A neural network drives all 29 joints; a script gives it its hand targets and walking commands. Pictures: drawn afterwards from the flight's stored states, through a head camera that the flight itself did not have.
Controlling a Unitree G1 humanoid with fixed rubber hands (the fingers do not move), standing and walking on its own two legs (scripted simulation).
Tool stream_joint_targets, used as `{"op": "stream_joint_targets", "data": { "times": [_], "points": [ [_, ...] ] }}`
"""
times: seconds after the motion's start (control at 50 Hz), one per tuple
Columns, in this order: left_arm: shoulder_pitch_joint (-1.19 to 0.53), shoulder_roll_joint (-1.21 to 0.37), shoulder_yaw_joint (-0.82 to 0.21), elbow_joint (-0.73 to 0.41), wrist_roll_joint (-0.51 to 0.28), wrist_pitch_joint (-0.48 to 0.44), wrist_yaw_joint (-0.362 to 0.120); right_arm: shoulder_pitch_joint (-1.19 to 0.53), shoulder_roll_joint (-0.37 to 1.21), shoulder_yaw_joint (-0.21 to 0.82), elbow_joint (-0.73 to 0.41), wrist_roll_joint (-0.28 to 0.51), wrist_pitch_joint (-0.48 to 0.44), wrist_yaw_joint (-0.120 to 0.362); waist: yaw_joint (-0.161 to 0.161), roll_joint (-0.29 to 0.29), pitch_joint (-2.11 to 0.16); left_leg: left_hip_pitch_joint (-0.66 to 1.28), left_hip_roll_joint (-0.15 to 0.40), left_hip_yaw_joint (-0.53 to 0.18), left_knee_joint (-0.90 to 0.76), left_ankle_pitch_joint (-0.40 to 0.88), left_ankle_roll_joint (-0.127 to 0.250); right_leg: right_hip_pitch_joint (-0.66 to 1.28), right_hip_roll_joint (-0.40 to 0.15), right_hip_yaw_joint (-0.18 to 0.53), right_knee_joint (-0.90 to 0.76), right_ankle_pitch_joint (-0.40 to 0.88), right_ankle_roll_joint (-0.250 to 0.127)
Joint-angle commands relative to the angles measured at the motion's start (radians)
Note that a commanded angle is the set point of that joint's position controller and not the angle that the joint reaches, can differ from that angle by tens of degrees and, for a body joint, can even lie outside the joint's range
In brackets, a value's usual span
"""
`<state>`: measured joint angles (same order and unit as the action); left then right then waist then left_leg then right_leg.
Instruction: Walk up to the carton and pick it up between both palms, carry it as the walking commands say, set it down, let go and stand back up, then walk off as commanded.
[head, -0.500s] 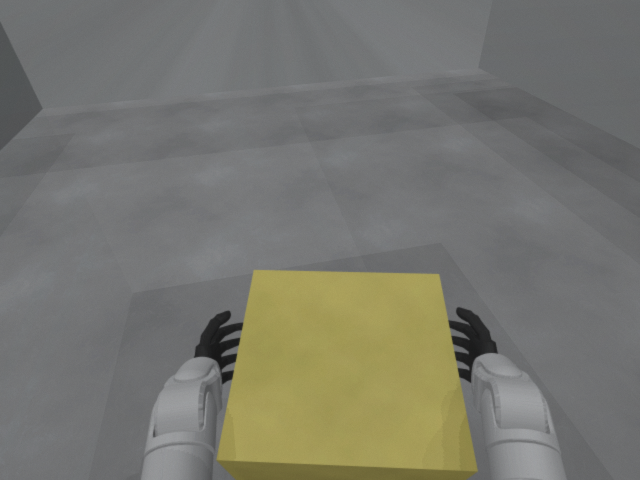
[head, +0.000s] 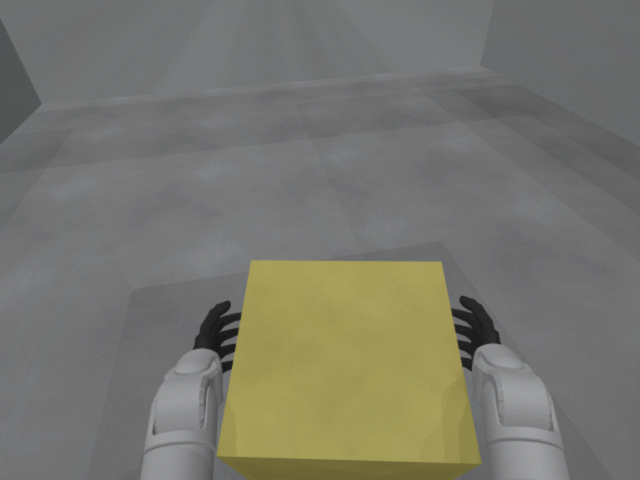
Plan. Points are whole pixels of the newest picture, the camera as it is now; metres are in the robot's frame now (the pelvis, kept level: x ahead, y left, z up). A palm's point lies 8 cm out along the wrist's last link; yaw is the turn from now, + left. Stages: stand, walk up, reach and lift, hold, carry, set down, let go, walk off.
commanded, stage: carry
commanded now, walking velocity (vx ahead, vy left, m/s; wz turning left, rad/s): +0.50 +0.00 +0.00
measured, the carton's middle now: (344, 378) +0.30 -0.01 -0.02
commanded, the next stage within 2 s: none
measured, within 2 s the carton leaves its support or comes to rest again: neither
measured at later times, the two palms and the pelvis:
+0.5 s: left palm (234, 267) +0.41 +0.15 +0.10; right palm (472, 261) +0.41 -0.20 +0.10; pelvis +0.18 -0.02 +0.00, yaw +1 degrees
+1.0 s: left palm (258, 175) +0.68 +0.15 +0.10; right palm (431, 170) +0.68 -0.20 +0.10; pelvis +0.45 -0.02 +0.00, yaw -1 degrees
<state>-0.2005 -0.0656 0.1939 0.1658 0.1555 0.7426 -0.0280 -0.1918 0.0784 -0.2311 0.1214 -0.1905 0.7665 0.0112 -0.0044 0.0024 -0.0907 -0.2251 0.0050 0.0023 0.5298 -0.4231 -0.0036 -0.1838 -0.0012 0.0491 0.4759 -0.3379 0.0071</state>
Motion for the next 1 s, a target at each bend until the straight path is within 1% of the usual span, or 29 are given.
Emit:
{"op": "stream_joint_targets", "data": {
  "times": [0.0,0.02,0.04,0.06,0.08,0.12,0.16,0.22,0.26,0.28,0.3,0.32,0.34,0.36,0.4,0.48,0.56,0.6,0.62,0.64,0.66,0.68,0.7,0.74,0.86,0.92,0.94,0.96,0.98],
  "points": [
    [-0.577,-0.931,-0.72,-0.378,-0.311,0.095,-0.186,-0.564,0.897,0.776,-0.291,0.378,0.08,0.234,-0.004,-0.146,-0.192,0.025,-0.005,0.099,-0.057,0.084,0.022,-0.092,-0.163,0.092,-0.162,-0.223,-0.106],
    [-0.542,-0.93,-0.731,-0.417,-0.312,0.131,-0.168,-0.509,0.883,0.769,-0.311,0.391,0.111,0.221,-0.024,-0.037,-0.265,0.179,0.046,-0.001,-0.189,0.068,0.049,-0.154,-0.108,-0.002,-0.011,-0.15,-0.077],
    [-0.517,-0.949,-0.754,-0.468,-0.318,0.163,-0.154,-0.503,0.885,0.784,-0.366,0.408,0.14,0.206,-0.034,0.135,-0.28,0.324,0.19,-0.245,-0.309,-0.042,0.104,-0.315,-0.024,-0.103,0.2,-0.086,-0.037],
    [-0.473,-0.93,-0.757,-0.478,-0.32,0.197,-0.146,-0.458,0.872,0.778,-0.377,0.398,0.171,0.194,-0.027,0.21,-0.234,0.408,0.316,-0.434,-0.357,-0.075,0.17,-0.499,0.025,-0.161,0.283,-0.111,-0.016],
    [-0.484,-0.918,-0.774,-0.537,-0.336,0.224,-0.139,-0.451,0.879,0.793,-0.417,0.415,0.198,0.185,-0.022,0.211,-0.197,0.389,0.372,-0.487,-0.374,-0.063,0.221,-0.546,-0.026,-0.116,0.363,-0.15,-0.013],
    [-0.416,-0.905,-0.76,-0.548,-0.361,0.278,-0.129,-0.465,0.874,0.828,-0.517,0.429,0.25,0.163,-0.021,0.079,-0.185,0.33,0.359,-0.411,-0.367,-0.043,0.238,-0.527,-0.064,-0.094,0.325,-0.17,-0.016],
    [-0.376,-0.929,-0.786,-0.65,-0.415,0.321,-0.103,-0.439,0.906,0.869,-0.639,0.461,0.291,0.135,-0.024,0.097,-0.194,0.286,0.298,-0.247,-0.33,0.09,0.21,-0.452,-0.043,-0.144,0.201,-0.12,-0.018],
    [-0.323,-0.902,-0.812,-0.779,-0.443,0.361,-0.069,-0.328,0.888,0.862,-0.712,0.469,0.339,0.1,-0.024,0.175,-0.278,0.341,0.249,-0.131,-0.24,0.314,0.173,-0.336,0.015,-0.214,0.021,0.007,-0.013],
    [-0.283,-0.862,-0.808,-0.834,-0.439,0.387,-0.045,-0.237,0.839,0.839,-0.743,0.462,0.368,0.076,-0.018,0.154,-0.344,0.279,0.195,-0.012,-0.116,0.384,0.117,-0.105,0.029,-0.245,-0.169,0.183,-0.019],
    [-0.23,-0.852,-0.796,-0.829,-0.431,0.401,-0.032,-0.234,0.826,0.846,-0.769,0.47,0.381,0.063,0.001,0.097,-0.395,0.113,0.144,0.063,0.02,0.421,0.071,0.152,-0.019,-0.161,-0.191,0.199,-0.046],
    [-0.197,-0.851,-0.796,-0.852,-0.436,0.407,-0.025,-0.25,0.821,0.858,-0.809,0.482,0.39,0.053,0.03,-0.02,-0.445,-0.148,0.099,0.109,0.161,0.322,0.032,0.419,-0.143,0.009,-0.154,0.137,-0.088],
    [-0.176,-0.819,-0.782,-0.853,-0.43,0.417,-0.014,-0.258,0.805,0.868,-0.843,0.491,0.401,0.045,0.034,-0.252,-0.421,-0.457,0.013,0.165,0.332,-0.016,-0.01,0.573,-0.36,0.307,-0.168,0.154,-0.154],
    [-0.197,-0.795,-0.786,-0.872,-0.427,0.423,-0.003,-0.275,0.783,0.88,-0.853,0.497,0.413,0.038,0.037,-0.312,-0.349,-0.629,-0.019,0.07,0.369,-0.161,0.018,0.589,-0.426,0.471,-0.203,0.236,-0.219],
    [-0.16,-0.78,-0.773,-0.865,-0.409,0.435,0.001,-0.287,0.761,0.886,-0.882,0.507,0.423,0.037,0.037,-0.192,-0.287,-0.61,0.033,0.024,0.396,-0.106,0.018,0.479,-0.436,0.437,-0.222,0.188,-0.237],
    [-0.198,-0.78,-0.785,-0.896,-0.419,0.45,0.006,-0.274,0.759,0.868,-0.858,0.5,0.438,0.033,0.035,-0.12,-0.181,-0.61,0.077,0.02,0.326,-0.06,0.013,0.347,-0.392,0.308,-0.278,0.054,-0.228],
    [-0.181,-0.732,-0.773,-0.905,-0.417,0.46,0.015,-0.235,0.739,0.857,-0.832,0.482,0.449,0.018,0.031,-0.188,-0.182,-0.481,0.041,0.106,0.143,0.101,-0.012,0.27,-0.309,0.121,-0.299,0.154,-0.194],
    [-0.137,-0.691,-0.751,-0.86,-0.406,0.471,0.017,-0.232,0.709,0.844,-0.84,0.462,0.456,0.002,0.019,-0.253,-0.17,-0.199,-0.007,0.211,-0.052,0.3,-0.001,0.102,-0.25,-0.082,-0.233,0.248,-0.112],
    [-0.162,-0.68,-0.762,-0.869,-0.404,0.474,0.02,-0.214,0.7,0.829,-0.82,0.458,0.459,0.004,-0.001,-0.167,-0.188,0.024,-0.014,0.242,-0.103,0.317,0.013,-0.002,-0.207,-0.164,-0.101,0.291,-0.079],
    [-0.149,-0.677,-0.752,-0.856,-0.394,0.477,0.021,-0.194,0.686,0.825,-0.81,0.46,0.462,0.003,-0.016,-0.112,-0.266,0.228,0.02,0.168,-0.087,0.283,0.047,-0.093,-0.165,-0.205,0.056,0.37,-0.049],
    [-0.161,-0.667,-0.756,-0.873,-0.386,0.48,0.023,-0.182,0.668,0.819,-0.802,0.462,0.463,0.006,-0.036,0.092,-0.341,0.399,0.209,-0.143,-0.171,0.064,0.11,-0.27,-0.09,-0.253,0.343,0.226,-0.002],
    [-0.178,-0.674,-0.778,-0.89,-0.391,0.48,0.022,-0.19,0.657,0.808,-0.794,0.459,0.459,0.006,-0.018,0.297,-0.355,0.497,0.401,-0.523,-0.296,-0.009,0.208,-0.494,0.024,-0.215,0.535,-0.138,0.02],
    [-0.165,-0.657,-0.791,-0.879,-0.392,0.483,0.025,-0.146,0.655,0.8,-0.764,0.463,0.459,0.006,-0.016,0.282,-0.317,0.518,0.425,-0.579,-0.287,0.156,0.255,-0.585,0.012,-0.117,0.633,-0.213,0.003],
    [-0.182,-0.69,-0.813,-0.896,-0.409,0.475,0.016,-0.159,0.701,0.818,-0.788,0.474,0.453,0.014,-0.021,0.18,-0.313,0.471,0.402,-0.472,-0.251,0.275,0.25,-0.588,-0.041,-0.087,0.662,-0.175,-0.005],
    [-0.175,-0.75,-0.818,-0.893,-0.423,0.463,0.008,-0.185,0.746,0.836,-0.825,0.485,0.439,0.027,-0.016,0.087,-0.306,0.37,0.356,-0.293,-0.261,0.332,0.191,-0.527,-0.095,-0.071,0.536,-0.114,0.0],
    [-0.176,-0.762,-0.816,-0.89,-0.415,0.44,0.002,-0.177,0.732,0.842,-0.826,0.475,0.421,0.047,-0.015,0.227,-0.237,0.166,0.273,-0.05,-0.371,0.112,0.133,-0.25,-0.031,-0.218,0.024,0.105,0.008],
    [-0.161,-0.728,-0.785,-0.856,-0.402,0.447,0.005,-0.183,0.713,0.846,-0.809,0.463,0.43,0.041,-0.005,0.113,-0.249,0.027,0.19,0.072,-0.263,0.068,0.081,0.024,-0.015,-0.274,-0.101,0.264,0.011],
    [-0.16,-0.733,-0.781,-0.848,-0.405,0.451,0.005,-0.185,0.713,0.843,-0.817,0.457,0.432,0.036,-0.002,0.067,-0.28,-0.026,0.151,0.11,-0.17,0.061,0.059,0.121,-0.038,-0.24,-0.106,0.239,0.004],
    [-0.152,-0.728,-0.772,-0.834,-0.397,0.454,0.007,-0.222,0.713,0.846,-0.821,0.459,0.435,0.033,0.017,-0.024,-0.293,-0.162,0.112,0.15,0.0,0.044,0.02,0.245,-0.141,-0.066,-0.135,0.101,-0.039],
    [-0.139,-0.706,-0.77,-0.844,-0.401,0.458,0.007,-0.213,0.704,0.844,-0.818,0.455,0.439,0.03,0.035,-0.195,-0.286,-0.322,0.06,0.168,0.175,0.007,-0.012,0.325,-0.286,0.171,-0.232,-0.118,-0.094]
  ]
}}
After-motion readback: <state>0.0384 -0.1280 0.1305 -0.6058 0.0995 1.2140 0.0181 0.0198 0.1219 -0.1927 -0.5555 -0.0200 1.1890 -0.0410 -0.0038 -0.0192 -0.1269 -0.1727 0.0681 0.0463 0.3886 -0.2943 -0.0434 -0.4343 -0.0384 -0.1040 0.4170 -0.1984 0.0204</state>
